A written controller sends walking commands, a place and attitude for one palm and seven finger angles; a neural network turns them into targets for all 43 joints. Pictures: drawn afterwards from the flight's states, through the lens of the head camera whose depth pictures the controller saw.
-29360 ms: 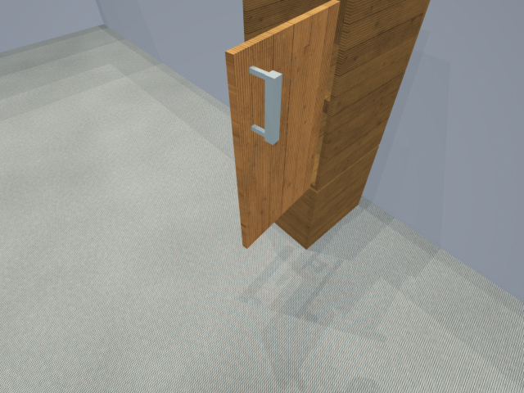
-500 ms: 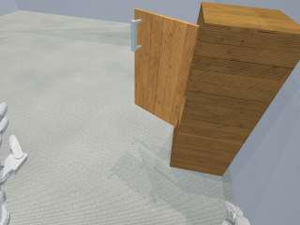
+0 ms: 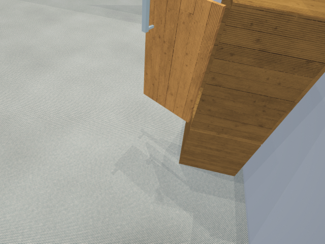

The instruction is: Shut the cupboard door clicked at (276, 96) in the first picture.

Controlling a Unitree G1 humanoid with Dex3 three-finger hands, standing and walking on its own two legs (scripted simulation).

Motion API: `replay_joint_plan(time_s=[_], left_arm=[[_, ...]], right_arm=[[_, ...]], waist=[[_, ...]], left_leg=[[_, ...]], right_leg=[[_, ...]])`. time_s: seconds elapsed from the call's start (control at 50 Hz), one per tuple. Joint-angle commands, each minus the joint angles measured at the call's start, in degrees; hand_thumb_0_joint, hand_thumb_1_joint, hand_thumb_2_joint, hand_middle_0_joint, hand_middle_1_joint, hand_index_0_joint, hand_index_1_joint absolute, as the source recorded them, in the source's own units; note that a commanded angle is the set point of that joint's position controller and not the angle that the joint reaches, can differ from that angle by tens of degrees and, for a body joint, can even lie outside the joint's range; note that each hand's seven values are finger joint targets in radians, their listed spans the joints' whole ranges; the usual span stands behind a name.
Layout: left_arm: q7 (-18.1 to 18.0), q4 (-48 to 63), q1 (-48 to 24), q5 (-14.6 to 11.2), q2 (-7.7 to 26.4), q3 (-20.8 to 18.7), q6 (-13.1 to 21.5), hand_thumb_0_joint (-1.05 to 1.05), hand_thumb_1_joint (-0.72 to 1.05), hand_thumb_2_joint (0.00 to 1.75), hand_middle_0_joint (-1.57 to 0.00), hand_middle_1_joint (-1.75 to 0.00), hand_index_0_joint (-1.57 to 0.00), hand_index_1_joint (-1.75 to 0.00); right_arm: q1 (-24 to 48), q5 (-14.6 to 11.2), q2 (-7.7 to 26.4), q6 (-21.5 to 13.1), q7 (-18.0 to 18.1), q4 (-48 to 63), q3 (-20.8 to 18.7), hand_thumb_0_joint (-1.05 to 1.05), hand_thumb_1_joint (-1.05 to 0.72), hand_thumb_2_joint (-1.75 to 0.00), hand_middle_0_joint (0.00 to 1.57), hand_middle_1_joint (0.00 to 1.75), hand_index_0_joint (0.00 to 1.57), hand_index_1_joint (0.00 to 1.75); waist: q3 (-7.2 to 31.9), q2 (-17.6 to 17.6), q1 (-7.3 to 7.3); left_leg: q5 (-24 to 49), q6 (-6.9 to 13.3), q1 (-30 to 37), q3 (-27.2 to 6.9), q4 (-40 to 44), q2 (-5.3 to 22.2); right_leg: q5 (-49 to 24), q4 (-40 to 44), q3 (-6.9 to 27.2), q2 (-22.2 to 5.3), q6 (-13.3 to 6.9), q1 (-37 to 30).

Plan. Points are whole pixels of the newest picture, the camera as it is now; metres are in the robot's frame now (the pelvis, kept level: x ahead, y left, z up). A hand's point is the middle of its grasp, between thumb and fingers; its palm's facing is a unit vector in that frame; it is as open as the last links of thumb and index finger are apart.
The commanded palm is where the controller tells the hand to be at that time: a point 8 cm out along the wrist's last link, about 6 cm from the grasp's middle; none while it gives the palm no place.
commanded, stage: let the arm hang, fingers relaxed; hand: left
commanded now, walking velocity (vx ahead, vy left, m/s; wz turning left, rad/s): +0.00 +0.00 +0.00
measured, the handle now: (149, 12) +0.93 +0.11 +0.15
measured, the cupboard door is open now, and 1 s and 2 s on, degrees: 62 62 62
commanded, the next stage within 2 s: look to check the result in 0.72 s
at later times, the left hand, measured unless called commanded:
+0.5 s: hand out of the picture +0.02 +0.19 -0.16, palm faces -0.01 -0.97 -0.23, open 7.4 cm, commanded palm none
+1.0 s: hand out of the picture +0.01 +0.18 -0.17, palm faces +0.00 -0.98 -0.21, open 7.4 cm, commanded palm none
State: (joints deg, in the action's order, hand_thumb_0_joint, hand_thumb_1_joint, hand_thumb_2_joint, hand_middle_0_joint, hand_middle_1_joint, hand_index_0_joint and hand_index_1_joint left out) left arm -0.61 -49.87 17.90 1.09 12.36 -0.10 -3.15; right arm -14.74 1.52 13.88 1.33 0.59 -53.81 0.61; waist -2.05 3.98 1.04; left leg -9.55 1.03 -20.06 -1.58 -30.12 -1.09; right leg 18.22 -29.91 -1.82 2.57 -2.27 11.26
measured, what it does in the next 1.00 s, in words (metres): stands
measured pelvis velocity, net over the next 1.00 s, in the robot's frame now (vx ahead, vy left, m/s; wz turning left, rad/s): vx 0.03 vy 0.00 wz -0.03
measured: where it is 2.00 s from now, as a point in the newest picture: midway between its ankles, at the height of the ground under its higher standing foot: outside the picture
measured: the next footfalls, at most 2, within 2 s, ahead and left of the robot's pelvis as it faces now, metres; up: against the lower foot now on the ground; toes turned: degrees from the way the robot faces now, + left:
none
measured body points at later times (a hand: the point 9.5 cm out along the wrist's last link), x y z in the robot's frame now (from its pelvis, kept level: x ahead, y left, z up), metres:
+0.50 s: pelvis +0.01 +0.00 +0.01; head +0.00 +0.00 +0.46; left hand +0.02 +0.24 -0.14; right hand +0.02 -0.23 -0.15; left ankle +0.07 +0.11 -0.73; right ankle -0.02 -0.10 -0.73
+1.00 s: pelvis +0.03 +0.00 +0.01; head +0.03 +0.00 +0.46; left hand +0.01 +0.23 -0.15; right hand +0.02 -0.23 -0.15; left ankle +0.07 +0.11 -0.73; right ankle -0.02 -0.10 -0.73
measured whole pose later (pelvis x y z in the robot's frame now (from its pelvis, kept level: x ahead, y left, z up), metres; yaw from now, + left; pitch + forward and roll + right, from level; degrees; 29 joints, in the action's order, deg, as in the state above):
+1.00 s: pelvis +0.03 +0.00 +0.01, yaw -2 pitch -2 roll +0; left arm -1.6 -65.5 18.0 0.7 9.8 -0.7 -0.1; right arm -16.0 0.7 9.4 0.3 2.4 -64.4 0.0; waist -1.7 -0.3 0.5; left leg -8.9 1.0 -12.9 0.1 -23.3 -0.9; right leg 16.0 -21.6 0.2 2.5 -2.2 4.0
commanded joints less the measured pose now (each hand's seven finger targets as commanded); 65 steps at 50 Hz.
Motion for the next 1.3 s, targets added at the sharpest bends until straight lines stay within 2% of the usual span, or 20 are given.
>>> replay_joint_plan(time_s=[0.0,0.02,0.08,0.16,0.26,0.42,0.66,0.8,0.88,1.02,1.04,1.16,1.28], left_arm=[[-0.3,-1.3,1.4,-0.4,8.9,-2.3,3.3,0.0,0.9,0.9,-0.2,-0.3,-0.2,-0.3],[-0.3,-2.6,1.3,-0.4,9.1,-2.3,3.5,0.0,0.9,0.9,-0.2,-0.3,-0.2,-0.3],[-0.2,-6.3,1.3,-0.5,8.5,-1.8,3.8,0.0,0.9,0.9,-0.2,-0.3,-0.2,-0.3],[-0.5,-9.8,1.5,-0.5,7.7,-1.3,3.9,0.0,0.9,0.9,-0.2,-0.3,-0.2,-0.3],[-0.8,-12.4,2.5,-0.6,6.5,-0.9,3.8,0.0,0.9,0.9,-0.2,-0.3,-0.2,-0.3],[-1.2,-13.4,3.5,-0.6,5.4,-0.9,3.6,0.0,0.9,0.9,-0.2,-0.3,-0.2,-0.3],[-1.5,-13.7,3.1,-0.8,3.2,-1.3,3.8,0.0,0.9,0.9,-0.2,-0.3,-0.2,-0.3],[-1.5,-14.1,3.2,-0.7,3.1,-1.4,3.8,0.0,0.9,0.9,-0.2,-0.3,-0.2,-0.3],[-1.5,-14.1,3.4,-0.7,3.4,-1.5,4.1,0.0,0.9,0.9,-0.2,-0.3,-0.2,-0.3],[-1.6,-14.3,3.5,-0.7,4.3,-1.5,4.2,0.0,0.9,0.9,-0.2,-0.3,-0.2,-0.3],[-1.6,-14.3,2.9,-0.6,4.4,-1.5,4.1,0.0,0.9,0.9,-0.2,-0.3,-0.2,-0.3],[-1.4,-14.2,2.1,-0.6,5.4,-1.5,4.1,0.0,0.9,0.9,-0.2,-0.3,-0.2,-0.3],[-1.4,-13.8,1.1,-0.6,6.4,-1.7,4.4,0.0,0.9,0.9,-0.2,-0.3,-0.2,-0.3]], right_arm=[[1.5,-0.3,6.9,-1.4,0.8,2.3,-1.9,0.0,-0.9,-0.9,0.2,0.3,0.2,0.3],[1.0,-0.5,7.5,-1.3,1.0,1.8,-2.1,0.0,-0.9,-0.9,0.2,0.3,0.2,0.3],[-0.4,-0.7,7.8,-1.4,1.3,-0.3,-2.3,0.0,-0.9,-0.9,0.2,0.3,0.2,0.3],[-1.8,-1.0,7.4,-1.3,1.4,-2.8,-2.3,0.0,-0.9,-0.9,0.2,0.3,0.2,0.3],[-2.5,-0.9,6.3,-1.0,1.4,-5.1,-2.1,0.0,-0.9,-0.9,0.2,0.3,0.2,0.3],[-2.6,-0.9,4.1,-1.3,1.4,-7.1,-1.5,0.0,-0.9,-0.9,0.2,0.3,0.2,0.3],[-3.7,-0.8,1.4,-1.8,1.9,-8.3,-1.3,0.0,-0.9,-0.9,0.2,0.3,0.2,0.3],[-4.2,-0.8,2.1,-1.6,2.1,-8.5,-1.5,0.0,-0.9,-0.9,0.2,0.3,0.2,0.3],[-4.2,-0.9,2.6,-1.8,2.1,-8.3,-1.7,0.0,-0.9,-0.9,0.2,0.3,0.2,0.3],[-2.9,-1.1,3.9,-1.7,2.1,-8.0,-2.0,0.0,-0.9,-0.9,0.2,0.3,0.2,0.3],[-2.7,-1.0,3.7,-1.6,2.1,-8.2,-2.0,0.0,-0.9,-0.9,0.2,0.3,0.2,0.3],[-1.4,-1.0,4.7,-1.6,1.9,-8.0,-2.0,0.0,-0.9,-0.9,0.2,0.3,0.2,0.3],[0.0,-0.9,5.8,-1.8,1.9,-7.7,-2.1,0.0,-0.9,-0.9,0.2,0.3,0.2,0.3]], waist=[[4.3,-15.7,-0.92],[3.7,-13.5,-0.88],[2.9,-10.2,-0.39],[-1.0,-4.1,-0.04],[-3.4,-0.9,-0.19],[-3.3,-3.1,-1.0],[-1.7,-6.0,-0.97],[-3.1,-5.4,-0.75],[-1.0,-4.7,-0.66],[-1.3,-3.5,-0.69],[-2.3,-3.7,-0.46],[-2.9,-4.0,-0.51],[-1.0,-4.3,-0.62]], left_leg=[[-4.4,1.0,5.4,-7.0,8.2,5.0],[-3.1,1.1,6.1,-7.1,7.7,5.3],[-2.0,1.1,8.1,-6.9,8.1,5.8],[-0.6,1.2,9.1,-5.9,8.4,6.2],[-1.0,1.1,9.9,-5.1,9.2,6.0],[1.9,1.1,9.2,-4.5,10.2,6.1],[6.2,0.8,9.4,-4.3,10.0,6.0],[4.5,0.8,9.4,-4.4,10.2,5.9],[6.7,1.0,10.9,-4.2,9.6,6.1],[7.0,1.3,12.1,-4.2,9.4,6.4],[6.3,1.1,11.5,-4.2,9.7,6.4],[5.4,1.1,11.6,-4.3,10.4,6.4],[7.1,1.0,12.6,-4.2,10.1,6.4]], right_leg=[[-0.2,10.3,9.0,-7.1,-2.4,-0.1],[-0.8,11.2,8.8,-7.0,-2.4,0.1],[-1.0,12.7,8.8,-7.3,-2.3,1.0],[-0.7,14.6,8.5,-7.5,-2.0,3.1],[1.3,15.4,8.6,-7.5,-1.7,4.6],[-3.0,14.0,8.0,-7.2,-1.1,2.2],[-8.0,13.3,7.6,-7.4,-0.9,-1.0],[-6.6,13.7,7.6,-7.1,-1.0,-0.4],[-8.9,13.5,7.5,-7.2,-1.0,-1.5],[-9.5,13.9,7.6,-7.2,-1.0,-0.8],[-8.9,14.0,7.6,-7.3,-0.9,-0.5],[-8.1,14.4,7.7,-7.4,-0.9,-0.5],[-10.9,14.3,8.0,-7.7,-0.9,-1.8]])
